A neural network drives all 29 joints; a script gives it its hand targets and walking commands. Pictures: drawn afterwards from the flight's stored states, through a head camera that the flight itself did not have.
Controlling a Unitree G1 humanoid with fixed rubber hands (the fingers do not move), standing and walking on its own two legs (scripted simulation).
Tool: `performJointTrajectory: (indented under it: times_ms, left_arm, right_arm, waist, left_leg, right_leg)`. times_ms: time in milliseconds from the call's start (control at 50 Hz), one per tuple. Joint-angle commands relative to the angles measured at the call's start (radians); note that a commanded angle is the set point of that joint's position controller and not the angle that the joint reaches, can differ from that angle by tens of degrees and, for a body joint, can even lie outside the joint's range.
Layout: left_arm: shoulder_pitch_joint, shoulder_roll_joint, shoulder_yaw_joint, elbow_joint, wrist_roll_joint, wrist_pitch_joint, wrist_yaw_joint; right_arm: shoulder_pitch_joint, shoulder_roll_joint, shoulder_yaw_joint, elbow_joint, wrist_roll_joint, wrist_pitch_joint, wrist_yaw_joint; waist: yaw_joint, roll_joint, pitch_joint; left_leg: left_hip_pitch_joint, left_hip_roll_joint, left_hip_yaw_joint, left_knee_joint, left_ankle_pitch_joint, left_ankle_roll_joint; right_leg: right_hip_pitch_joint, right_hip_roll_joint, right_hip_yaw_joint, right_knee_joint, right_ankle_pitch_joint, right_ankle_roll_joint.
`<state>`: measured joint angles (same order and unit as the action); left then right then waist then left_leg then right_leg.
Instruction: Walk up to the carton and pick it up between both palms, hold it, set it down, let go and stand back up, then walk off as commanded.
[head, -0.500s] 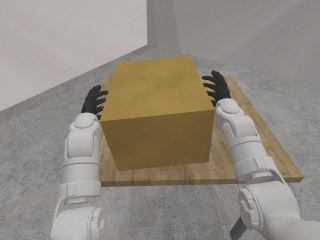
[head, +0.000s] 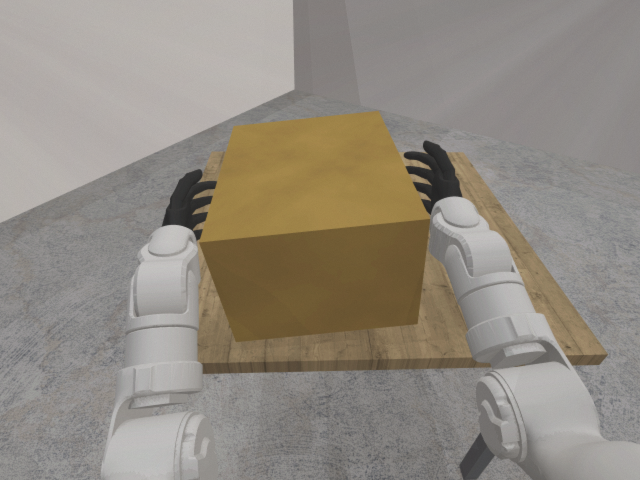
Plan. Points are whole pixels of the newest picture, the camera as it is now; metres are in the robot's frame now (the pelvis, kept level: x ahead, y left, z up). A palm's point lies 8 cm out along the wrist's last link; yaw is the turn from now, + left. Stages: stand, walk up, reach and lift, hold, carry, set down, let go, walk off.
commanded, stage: hold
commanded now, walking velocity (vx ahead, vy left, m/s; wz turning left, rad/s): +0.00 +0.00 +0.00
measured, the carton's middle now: (315, 213) +0.43 +0.01 +0.15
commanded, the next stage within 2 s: set down in 0.26 s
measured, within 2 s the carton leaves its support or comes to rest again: neither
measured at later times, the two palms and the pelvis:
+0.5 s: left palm (176, 217) +0.35 +0.18 +0.21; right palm (448, 192) +0.37 -0.15 +0.23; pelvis +0.00 +0.00 +0.00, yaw +0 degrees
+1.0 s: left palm (200, 245) +0.38 +0.17 +0.14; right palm (437, 227) +0.39 -0.15 +0.16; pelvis +0.02 -0.01 +0.00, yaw +0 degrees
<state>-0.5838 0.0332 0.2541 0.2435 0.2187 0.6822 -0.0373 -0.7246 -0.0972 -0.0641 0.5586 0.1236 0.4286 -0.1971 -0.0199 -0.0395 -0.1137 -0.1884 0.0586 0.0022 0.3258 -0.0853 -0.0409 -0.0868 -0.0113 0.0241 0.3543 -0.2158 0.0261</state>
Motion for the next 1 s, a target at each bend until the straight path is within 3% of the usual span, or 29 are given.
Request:
performJointTrajectory:
  times_ms: [0,20,40,60,120,160,180,240,260,280,300,320,340,360,400,460,520,540,620,660,680,700,720,760,780,840,900,940,980]
  left_arm:
    - [-0.729,-0.578,-0.452,-0.227,-0.147,-0.099,-0.167]
    - [-0.722,-0.584,-0.455,-0.250,-0.151,-0.103,-0.165]
    - [-0.747,-0.596,-0.468,-0.283,-0.159,-0.111,-0.163]
    - [-0.743,-0.601,-0.470,-0.275,-0.169,-0.113,-0.159]
    - [-0.727,-0.584,-0.441,-0.224,-0.140,-0.105,-0.163]
    - [-0.725,-0.589,-0.457,-0.257,-0.154,-0.102,-0.163]
    - [-0.683,-0.571,-0.417,-0.205,-0.132,-0.091,-0.169]
    - [-0.714,-0.593,-0.444,-0.219,-0.142,-0.107,-0.164]
    - [-0.780,-0.600,-0.478,-0.319,-0.160,-0.124,-0.155]
    - [-0.757,-0.569,-0.438,-0.248,-0.132,-0.115,-0.157]
    - [-0.807,-0.600,-0.460,-0.303,-0.147,-0.137,-0.160]
    - [-0.834,-0.587,-0.445,-0.289,-0.144,-0.139,-0.152]
    - [-0.793,-0.605,-0.446,-0.279,-0.151,-0.153,-0.160]
    - [-0.773,-0.603,-0.429,-0.256,-0.143,-0.154,-0.160]
    - [-0.753,-0.592,-0.358,-0.131,-0.097,-0.161,-0.181]
    - [-0.678,-0.551,-0.230,0.033,-0.012,-0.172,-0.213]
    - [-0.620,-0.509,-0.164,0.149,0.063,-0.182,-0.243]
    - [-0.582,-0.489,-0.172,0.100,0.071,-0.196,-0.240]
    - [-0.666,-0.495,-0.217,0.018,0.053,-0.258,-0.225]
    - [-0.674,-0.496,-0.228,0.029,0.039,-0.272,-0.212]
    - [-0.628,-0.495,-0.247,0.031,0.035,-0.282,-0.204]
    - [-0.660,-0.512,-0.276,0.006,0.031,-0.297,-0.195]
    - [-0.626,-0.500,-0.257,0.011,0.042,-0.311,-0.191]
    - [-0.655,-0.517,-0.322,-0.066,0.006,-0.345,-0.180]
    - [-0.620,-0.521,-0.330,-0.049,-0.003,-0.344,-0.170]
    - [-0.613,-0.527,-0.353,-0.057,-0.021,-0.371,-0.157]
    - [-0.644,-0.530,-0.406,-0.112,-0.039,-0.396,-0.145]
    - [-0.601,-0.516,-0.375,-0.062,-0.033,-0.392,-0.148]
    - [-0.567,-0.540,-0.378,-0.034,-0.029,-0.392,-0.149]
  right_arm:
    - [-0.692,0.628,0.333,-0.301,0.138,-0.084,0.119]
    - [-0.653,0.634,0.333,-0.297,0.138,-0.079,0.119]
    - [-0.684,0.648,0.353,-0.322,0.142,-0.086,0.116]
    - [-0.705,0.644,0.357,-0.337,0.163,-0.091,0.118]
    - [-0.686,0.639,0.336,-0.289,0.137,-0.082,0.119]
    - [-0.688,0.620,0.338,-0.311,0.153,-0.087,0.121]
    - [-0.684,0.618,0.345,-0.303,0.149,-0.077,0.115]
    - [-0.727,0.650,0.360,-0.342,0.151,-0.089,0.114]
    - [-0.716,0.650,0.358,-0.367,0.168,-0.113,0.118]
    - [-0.707,0.618,0.333,-0.309,0.156,-0.102,0.120]
    - [-0.734,0.637,0.328,-0.344,0.124,-0.132,0.125]
    - [-0.708,0.631,0.322,-0.288,0.135,-0.128,0.126]
    - [-0.708,0.651,0.314,-0.315,0.116,-0.155,0.129]
    - [-0.746,0.618,0.300,-0.318,0.102,-0.166,0.131]
    - [-0.756,0.615,0.228,-0.260,0.032,-0.196,0.140]
    - [-0.711,0.586,0.145,-0.114,-0.057,-0.234,0.174]
    - [-0.658,0.518,0.044,0.021,-0.156,-0.273,0.204]
    - [-0.661,0.502,0.071,-0.076,-0.160,-0.312,0.204]
    - [-0.637,0.548,0.130,-0.045,-0.167,-0.388,0.195]
    - [-0.656,0.562,0.121,-0.054,-0.165,-0.417,0.204]
    - [-0.637,0.531,0.137,-0.070,-0.165,-0.432,0.202]
    - [-0.617,0.557,0.139,-0.049,-0.174,-0.442,0.203]
    - [-0.614,0.545,0.154,-0.071,-0.168,-0.455,0.201]
    - [-0.612,0.556,0.204,-0.123,-0.152,-0.487,0.194]
    - [-0.626,0.558,0.235,-0.154,-0.141,-0.493,0.189]
    - [-0.586,0.569,0.259,-0.152,-0.125,-0.510,0.185]
    - [-0.562,0.582,0.298,-0.152,-0.111,-0.525,0.176]
    - [-0.572,0.575,0.296,-0.167,-0.117,-0.526,0.168]
    - [-0.560,0.576,0.299,-0.156,-0.120,-0.524,0.159]
  waist:
    - [-0.102,0.031,-0.289]
    - [-0.122,0.045,-0.320]
    - [-0.100,0.045,-0.340]
    - [-0.102,0.065,-0.344]
    - [-0.103,0.040,-0.297]
    - [-0.106,0.068,-0.311]
    - [-0.098,0.021,-0.282]
    - [-0.091,0.034,-0.311]
    - [-0.104,0.043,-0.410]
    - [-0.099,0.036,-0.328]
    - [-0.118,0.026,-0.372]
    - [-0.101,0.068,-0.338]
    - [-0.109,0.042,-0.354]
    - [-0.092,0.043,-0.340]
    - [-0.094,0.013,-0.272]
    - [-0.057,-0.004,-0.124]
    - [-0.047,0.005,-0.042]
    - [-0.033,-0.021,-0.099]
    - [-0.031,0.013,-0.179]
    - [-0.032,0.035,-0.173]
    - [-0.027,0.040,-0.185]
    - [-0.054,0.023,-0.217]
    - [-0.025,0.032,-0.220]
    - [-0.035,0.035,-0.331]
    - [-0.006,0.037,-0.318]
    - [-0.029,0.007,-0.324]
    - [-0.029,0.032,-0.388]
    - [-0.022,-0.005,-0.341]
    - [-0.029,0.020,-0.335]
  left_leg:
    - [0.339,-0.114,0.032,-0.032,0.119,0.027]
    - [0.352,-0.111,0.023,-0.031,0.137,0.023]
    - [0.355,-0.109,0.025,-0.019,0.156,0.026]
    - [0.366,-0.108,0.018,-0.014,0.158,0.021]
    - [0.348,-0.111,0.025,-0.025,0.121,0.028]
    - [0.357,-0.110,0.017,-0.019,0.166,0.021]
    - [0.336,-0.111,0.019,-0.026,0.137,0.028]
    - [0.342,-0.113,0.017,-0.014,0.143,0.027]
    - [0.438,-0.103,0.023,0.006,0.251,0.008]
    - [0.421,-0.106,0.025,0.000,0.198,0.018]
    - [0.428,-0.107,0.022,0.001,0.207,0.014]
    - [0.407,-0.108,0.029,-0.011,0.183,0.014]
    - [0.420,-0.104,0.018,-0.003,0.217,0.008]
    - [0.425,-0.103,0.016,-0.001,0.215,0.013]
    - [0.380,-0.106,0.041,-0.035,0.089,0.029]
    - [0.352,-0.099,0.063,-0.080,-0.048,0.051]
    - [0.314,-0.099,0.093,-0.121,-0.182,0.062]
    - [0.350,-0.092,0.104,-0.114,-0.107,0.060]
    - [0.414,-0.097,0.113,-0.088,0.046,0.041]
    - [0.390,-0.096,0.123,-0.092,-0.010,0.039]
    - [0.405,-0.094,0.128,-0.089,0.036,0.031]
    - [0.421,-0.094,0.124,-0.074,0.074,0.024]
    - [0.431,-0.098,0.122,-0.071,0.076,0.024]
    - [0.473,-0.091,0.113,-0.036,0.192,0.013]
    - [0.449,-0.097,0.121,-0.028,0.216,0.009]
    - [0.441,-0.095,0.111,-0.012,0.240,0.011]
    - [0.450,-0.097,0.106,0.007,0.321,-0.011]
    - [0.412,-0.106,0.112,-0.004,0.278,0.000]
    - [0.411,-0.100,0.102,0.001,0.267,0.002]
  right_leg:
    - [-0.001,0.055,-0.044,-0.138,0.195,0.034]
    - [0.008,0.063,-0.058,-0.131,0.224,0.033]
    - [0.016,0.060,-0.051,-0.122,0.235,0.033]
    - [0.008,0.064,-0.056,-0.122,0.233,0.028]
    - [-0.001,0.059,-0.055,-0.131,0.198,0.033]
    - [0.016,0.057,-0.055,-0.123,0.238,0.032]
    - [0.022,0.060,-0.056,-0.129,0.225,0.033]
    - [0.004,0.058,-0.057,-0.121,0.235,0.034]
    - [0.063,0.081,-0.086,-0.101,0.285,0.035]
    - [0.044,0.075,-0.078,-0.123,0.224,0.029]
    - [0.065,0.074,-0.092,-0.115,0.237,0.030]
    - [0.050,0.069,-0.080,-0.120,0.199,0.034]
    - [0.075,0.077,-0.090,-0.116,0.226,0.031]
    - [0.062,0.076,-0.091,-0.121,0.232,0.026]
    - [0.035,0.061,-0.099,-0.135,0.126,0.031]
    - [-0.021,0.048,-0.115,-0.159,-0.029,0.024]
    - [-0.040,0.043,-0.134,-0.171,-0.183,0.011]
    - [0.006,0.040,-0.140,-0.164,-0.097,0.020]
    - [0.067,0.035,-0.135,-0.144,0.071,0.037]
    - [0.029,0.038,-0.131,-0.155,-0.007,0.033]
    - [0.029,0.033,-0.139,-0.145,0.040,0.037]
    - [0.040,0.033,-0.141,-0.149,0.083,0.038]
    - [0.050,0.034,-0.146,-0.146,0.093,0.042]
    - [0.062,0.040,-0.149,-0.130,0.216,0.043]
    - [0.079,0.037,-0.137,-0.121,0.244,0.045]
    - [0.086,0.039,-0.141,-0.110,0.318,0.050]
    - [0.115,0.032,-0.130,-0.099,0.412,0.045]
    - [0.128,0.036,-0.129,-0.104,0.417,0.055]
    - [0.123,0.032,-0.128,-0.096,0.431,0.057]
